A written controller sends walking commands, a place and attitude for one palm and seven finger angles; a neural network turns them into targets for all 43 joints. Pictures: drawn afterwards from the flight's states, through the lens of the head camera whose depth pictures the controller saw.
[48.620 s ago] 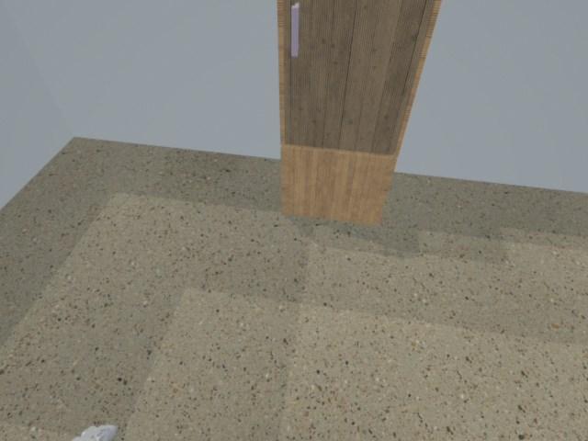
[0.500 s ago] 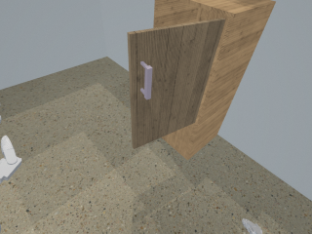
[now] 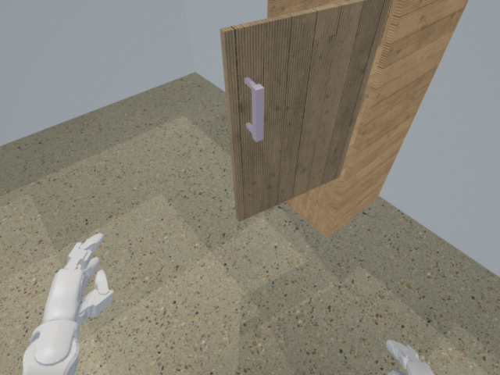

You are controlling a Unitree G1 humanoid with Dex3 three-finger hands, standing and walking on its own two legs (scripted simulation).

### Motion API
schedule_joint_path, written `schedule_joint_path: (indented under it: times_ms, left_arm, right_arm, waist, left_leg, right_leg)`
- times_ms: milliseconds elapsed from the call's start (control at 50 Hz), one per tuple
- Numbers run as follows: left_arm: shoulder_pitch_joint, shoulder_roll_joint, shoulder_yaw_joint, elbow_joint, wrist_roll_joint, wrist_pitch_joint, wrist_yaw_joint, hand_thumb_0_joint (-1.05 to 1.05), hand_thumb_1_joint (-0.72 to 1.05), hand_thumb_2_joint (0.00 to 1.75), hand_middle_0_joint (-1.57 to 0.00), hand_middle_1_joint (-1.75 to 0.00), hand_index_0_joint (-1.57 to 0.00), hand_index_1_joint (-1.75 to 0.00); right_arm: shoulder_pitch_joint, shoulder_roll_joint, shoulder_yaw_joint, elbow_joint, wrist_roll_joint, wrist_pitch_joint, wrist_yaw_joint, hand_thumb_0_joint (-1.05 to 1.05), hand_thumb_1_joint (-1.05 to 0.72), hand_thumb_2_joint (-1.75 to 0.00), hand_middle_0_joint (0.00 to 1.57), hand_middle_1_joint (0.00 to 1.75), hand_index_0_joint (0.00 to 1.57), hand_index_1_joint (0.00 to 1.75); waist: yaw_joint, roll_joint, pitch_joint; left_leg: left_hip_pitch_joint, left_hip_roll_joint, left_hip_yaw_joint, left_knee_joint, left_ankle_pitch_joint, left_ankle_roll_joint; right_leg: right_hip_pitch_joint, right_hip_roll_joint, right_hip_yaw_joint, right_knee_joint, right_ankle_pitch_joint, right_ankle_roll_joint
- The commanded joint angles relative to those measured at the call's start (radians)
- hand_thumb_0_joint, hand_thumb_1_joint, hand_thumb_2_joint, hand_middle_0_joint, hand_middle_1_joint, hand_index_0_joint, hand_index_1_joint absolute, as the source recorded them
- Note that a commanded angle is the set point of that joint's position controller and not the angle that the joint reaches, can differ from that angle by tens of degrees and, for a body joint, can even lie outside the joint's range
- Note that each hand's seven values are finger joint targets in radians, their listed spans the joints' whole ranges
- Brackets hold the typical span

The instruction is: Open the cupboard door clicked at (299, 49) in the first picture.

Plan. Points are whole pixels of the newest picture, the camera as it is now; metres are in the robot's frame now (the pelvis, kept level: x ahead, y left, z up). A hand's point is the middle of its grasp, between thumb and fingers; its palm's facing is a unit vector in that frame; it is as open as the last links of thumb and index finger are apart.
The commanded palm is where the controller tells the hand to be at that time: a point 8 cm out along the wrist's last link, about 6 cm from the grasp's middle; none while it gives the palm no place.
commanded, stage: let the arm hang, fingers relaxed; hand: left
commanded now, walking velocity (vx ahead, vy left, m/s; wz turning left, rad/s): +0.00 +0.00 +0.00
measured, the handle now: (253, 110) +0.62 +0.01 +0.10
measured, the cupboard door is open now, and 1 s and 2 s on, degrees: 79 79 79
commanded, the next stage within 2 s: look to check the result in 0.98 s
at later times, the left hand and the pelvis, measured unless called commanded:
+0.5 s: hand out of the picture -0.01 +0.19 -0.16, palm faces +0.03 -0.97 -0.23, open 7.3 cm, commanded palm none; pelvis +0.01 +0.00 +0.02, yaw +1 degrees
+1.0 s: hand out of the picture +0.00 +0.17 -0.16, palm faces +0.04 -0.98 -0.17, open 7.4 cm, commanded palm none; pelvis +0.01 +0.01 +0.02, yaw +1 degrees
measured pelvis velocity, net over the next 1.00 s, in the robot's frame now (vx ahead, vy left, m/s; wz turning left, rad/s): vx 0.01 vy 0.01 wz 0.01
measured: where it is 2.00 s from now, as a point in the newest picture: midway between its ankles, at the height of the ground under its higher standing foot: outside the picture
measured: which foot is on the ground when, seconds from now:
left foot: down 0.00-1.00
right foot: down 0.00-1.00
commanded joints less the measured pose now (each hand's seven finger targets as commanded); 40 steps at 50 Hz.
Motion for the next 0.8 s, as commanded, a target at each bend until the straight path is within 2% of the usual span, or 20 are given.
schedule_joint_path:
  times_ms: [0, 20, 40, 60, 80, 100, 120, 140, 160, 180, 200, 220, 240, 280, 320, 360, 420, 560, 780]
  left_arm:
    - [0.014, -0.009, -0.111, 0.258, -0.006, 0.036, -0.031, 0.00, 0.90, 0.90, -0.20, -0.30, -0.20, -0.30]
    - [0.041, 0.001, -0.112, 0.340, -0.007, 0.039, -0.031, 0.00, 0.90, 0.90, -0.20, -0.30, -0.20, -0.30]
    - [0.074, 0.012, -0.113, 0.426, -0.007, 0.038, -0.033, 0.00, 0.90, 0.90, -0.20, -0.30, -0.20, -0.30]
    - [0.092, 0.064, -0.112, 0.489, -0.001, 0.028, -0.031, 0.00, 0.90, 0.90, -0.20, -0.30, -0.20, -0.30]
    - [0.067, 0.100, -0.117, 0.541, -0.002, 0.021, -0.032, 0.00, 0.90, 0.90, -0.20, -0.30, -0.20, -0.30]
    - [0.012, 0.134, -0.126, 0.568, -0.004, 0.024, -0.039, 0.00, 0.90, 0.90, -0.20, -0.30, -0.20, -0.30]
    - [-0.029, 0.103, -0.132, 0.607, -0.009, 0.017, -0.037, 0.00, 0.90, 0.90, -0.20, -0.30, -0.20, -0.30]
    - [-0.049, 0.068, -0.138, 0.653, -0.013, 0.012, -0.034, 0.00, 0.90, 0.90, -0.20, -0.30, -0.20, -0.30]
    - [-0.036, 0.017, -0.119, 0.673, -0.007, 0.008, -0.027, 0.00, 0.90, 0.90, -0.20, -0.30, -0.20, -0.30]
    - [-0.029, -0.001, -0.123, 0.703, -0.011, 0.005, -0.025, 0.00, 0.90, 0.90, -0.20, -0.30, -0.20, -0.30]
    - [-0.025, -0.009, -0.128, 0.730, -0.015, 0.005, -0.024, 0.00, 0.90, 0.90, -0.20, -0.30, -0.20, -0.30]
    - [-0.016, -0.021, -0.132, 0.758, -0.018, 0.008, -0.022, 0.00, 0.90, 0.90, -0.20, -0.30, -0.20, -0.30]
    - [-0.013, -0.019, -0.136, 0.785, -0.020, 0.014, -0.023, 0.00, 0.90, 0.90, -0.20, -0.30, -0.20, -0.30]
    - [0.001, -0.027, -0.139, 0.833, -0.022, 0.022, -0.023, 0.00, 0.90, 0.90, -0.20, -0.30, -0.20, -0.30]
    - [0.020, -0.029, -0.142, 0.876, -0.024, 0.024, -0.024, 0.00, 0.90, 0.90, -0.20, -0.30, -0.20, -0.30]
    - [0.045, -0.035, -0.144, 0.912, -0.025, 0.022, -0.023, 0.00, 0.90, 0.90, -0.20, -0.30, -0.20, -0.30]
    - [0.062, -0.040, -0.148, 0.947, -0.026, 0.022, -0.021, 0.00, 0.90, 0.90, -0.20, -0.30, -0.20, -0.30]
    - [0.091, -0.056, -0.150, 0.983, -0.022, 0.027, -0.017, 0.00, 0.90, 0.90, -0.20, -0.30, -0.20, -0.30]
    - [0.109, -0.086, -0.147, 0.986, -0.018, 0.019, -0.014, 0.00, 0.90, 0.90, -0.20, -0.30, -0.20, -0.30]
  right_arm:
    - [0.027, -0.118, -0.029, -0.038, -0.007, 0.013, -0.010, 0.00, -0.90, -0.90, 0.20, 0.30, 0.20, 0.30]
    - [-0.002, -0.111, -0.025, -0.020, 0.002, 0.025, -0.009, 0.00, -0.90, -0.90, 0.20, 0.30, 0.20, 0.30]
    - [-0.031, -0.096, -0.017, 0.000, 0.015, 0.037, -0.007, 0.00, -0.90, -0.90, 0.20, 0.30, 0.20, 0.30]
    - [-0.033, -0.057, -0.009, 0.015, 0.027, 0.044, -0.002, 0.00, -0.90, -0.90, 0.20, 0.30, 0.20, 0.30]
    - [-0.028, -0.008, -0.001, 0.031, 0.038, 0.056, 0.003, 0.00, -0.90, -0.90, 0.20, 0.30, 0.20, 0.30]
    - [0.011, -0.013, -0.002, 0.058, 0.032, 0.066, 0.009, 0.00, -0.90, -0.90, 0.20, 0.30, 0.20, 0.30]
    - [0.018, 0.001, -0.002, 0.106, 0.027, 0.074, 0.005, 0.00, -0.90, -0.90, 0.20, 0.30, 0.20, 0.30]
    - [0.033, 0.005, -0.002, 0.143, 0.025, 0.074, 0.001, 0.00, -0.90, -0.90, 0.20, 0.30, 0.20, 0.30]
    - [0.062, 0.018, -0.011, 0.164, 0.019, 0.073, -0.004, 0.00, -0.90, -0.90, 0.20, 0.30, 0.20, 0.30]
    - [0.082, 0.031, -0.008, 0.196, 0.019, 0.070, -0.007, 0.00, -0.90, -0.90, 0.20, 0.30, 0.20, 0.30]
    - [0.098, 0.040, -0.004, 0.221, 0.022, 0.068, -0.009, 0.00, -0.90, -0.90, 0.20, 0.30, 0.20, 0.30]
    - [0.101, 0.044, -0.006, 0.244, 0.022, 0.068, -0.011, 0.00, -0.90, -0.90, 0.20, 0.30, 0.20, 0.30]
    - [0.104, 0.041, -0.005, 0.262, 0.023, 0.070, -0.013, 0.00, -0.90, -0.90, 0.20, 0.30, 0.20, 0.30]
    - [0.109, 0.038, -0.003, 0.293, 0.022, 0.071, -0.017, 0.00, -0.90, -0.90, 0.20, 0.30, 0.20, 0.30]
    - [0.126, 0.031, 0.001, 0.320, 0.023, 0.065, -0.021, 0.00, -0.90, -0.90, 0.20, 0.30, 0.20, 0.30]
    - [0.134, 0.028, 0.003, 0.337, 0.027, 0.059, -0.025, 0.00, -0.90, -0.90, 0.20, 0.30, 0.20, 0.30]
    - [0.147, 0.030, 0.005, 0.360, 0.030, 0.055, -0.028, 0.00, -0.90, -0.90, 0.20, 0.30, 0.20, 0.30]
    - [0.161, 0.042, 0.005, 0.380, 0.030, 0.061, -0.029, 0.00, -0.90, -0.90, 0.20, 0.30, 0.20, 0.30]
    - [0.152, 0.062, 0.000, 0.381, 0.029, 0.057, -0.029, 0.00, -0.90, -0.90, 0.20, 0.30, 0.20, 0.30]
  waist:
    - [0.029, -0.005, -0.136]
    - [0.054, 0.010, -0.128]
    - [0.077, 0.032, -0.109]
    - [0.081, -0.026, -0.082]
    - [0.046, -0.110, -0.012]
    - [0.011, -0.051, 0.034]
    - [0.004, -0.123, 0.053]
    - [0.000, -0.154, 0.079]
    - [-0.005, -0.144, 0.051]
    - [-0.007, -0.073, 0.015]
    - [-0.007, -0.032, -0.018]
    - [-0.001, -0.011, -0.025]
    - [0.003, -0.007, -0.001]
    - [0.013, 0.005, 0.062]
    - [0.022, 0.007, 0.062]
    - [0.031, -0.004, 0.039]
    - [0.031, -0.010, 0.029]
    - [0.031, -0.007, 0.103]
    - [0.023, -0.021, 0.113]
  left_leg:
    - [0.234, 0.277, -0.247, -0.148, 0.733, 0.177]
    - [0.160, 0.242, -0.188, -0.151, 0.596, 0.136]
    - [0.059, 0.191, -0.146, -0.146, 0.368, 0.089]
    - [-0.012, 0.103, -0.112, -0.106, 0.121, 0.027]
    - [-0.022, 0.027, -0.044, -0.061, -0.124, -0.025]
    - [0.081, 0.011, -0.015, -0.040, -0.154, -0.032]
    - [0.124, 0.012, -0.017, 0.003, -0.089, -0.032]
    - [0.139, 0.022, -0.026, -0.002, -0.030, -0.029]
    - [0.166, 0.036, -0.032, -0.030, 0.011, -0.026]
    - [0.196, 0.043, -0.038, -0.060, 0.052, -0.025]
    - [0.220, 0.058, -0.048, -0.099, 0.093, -0.023]
    - [0.233, 0.070, -0.061, -0.131, 0.091, -0.021]
    - [0.220, 0.078, -0.072, -0.158, 0.065, -0.018]
    - [0.185, 0.097, -0.095, -0.207, 0.056, -0.011]
    - [0.157, 0.108, -0.115, -0.248, 0.059, -0.004]
    - [0.167, 0.115, -0.117, -0.260, 0.077, 0.000]
    - [0.182, 0.118, -0.121, -0.268, 0.103, 0.002]
    - [0.151, 0.115, -0.126, -0.301, 0.000, 0.005]
    - [0.157, 0.105, -0.122, -0.298, 0.010, 0.006]
  right_leg:
    - [0.031, -0.001, 0.025, -0.068, 0.021, 0.008]
    - [0.159, 0.007, 0.010, -0.200, 0.112, 0.003]
    - [0.289, 0.011, 0.007, -0.349, 0.252, 0.002]
    - [0.354, -0.034, 0.123, -0.514, 0.322, -0.014]
    - [0.244, -0.192, 0.297, -0.660, 0.220, -0.071]
    - [0.094, -0.247, 0.335, -0.720, 0.070, -0.127]
    - [0.031, -0.205, 0.332, -0.750, 0.029, -0.138]
    - [0.039, -0.176, 0.290, -0.738, 0.127, -0.138]
    - [0.074, -0.161, 0.234, -0.708, 0.233, -0.133]
    - [0.110, -0.151, 0.203, -0.675, 0.311, -0.126]
    - [0.143, -0.130, 0.166, -0.649, 0.339, -0.113]
    - [0.147, -0.109, 0.144, -0.650, 0.288, -0.102]
    - [0.145, -0.093, 0.125, -0.662, 0.216, -0.092]
    - [0.150, -0.071, 0.101, -0.659, 0.216, -0.084]
    - [0.203, -0.064, 0.081, -0.641, 0.261, -0.079]
    - [0.240, -0.060, 0.069, -0.631, 0.299, -0.078]
    - [0.255, -0.064, 0.058, -0.619, 0.333, -0.073]
    - [0.218, -0.060, 0.049, -0.624, 0.275, -0.067]
    - [0.190, -0.065, 0.054, -0.617, 0.291, -0.061]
